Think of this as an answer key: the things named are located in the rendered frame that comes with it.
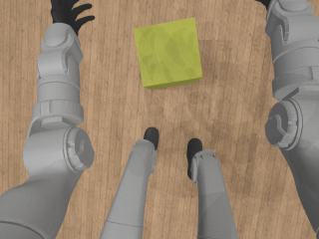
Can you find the right robot forearm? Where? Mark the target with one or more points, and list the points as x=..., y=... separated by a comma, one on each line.
x=293, y=30

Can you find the robot left foot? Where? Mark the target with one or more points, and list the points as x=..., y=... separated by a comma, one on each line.
x=152, y=135

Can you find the robot foot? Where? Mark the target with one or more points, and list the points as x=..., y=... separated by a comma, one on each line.
x=152, y=135
x=193, y=146

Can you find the robot right foot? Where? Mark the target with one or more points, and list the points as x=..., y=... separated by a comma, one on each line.
x=193, y=146

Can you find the right robot upper arm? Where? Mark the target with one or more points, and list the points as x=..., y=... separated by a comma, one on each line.
x=293, y=127

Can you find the robot left hand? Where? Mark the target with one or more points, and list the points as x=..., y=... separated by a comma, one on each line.
x=62, y=13

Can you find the robot right hand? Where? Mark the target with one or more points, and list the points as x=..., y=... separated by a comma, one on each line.
x=265, y=3

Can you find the carton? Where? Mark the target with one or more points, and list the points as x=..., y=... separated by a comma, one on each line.
x=168, y=54

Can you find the left robot upper arm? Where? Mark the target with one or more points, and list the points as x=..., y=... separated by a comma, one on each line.
x=55, y=160

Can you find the left robot forearm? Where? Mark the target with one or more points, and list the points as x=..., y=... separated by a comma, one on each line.
x=58, y=81

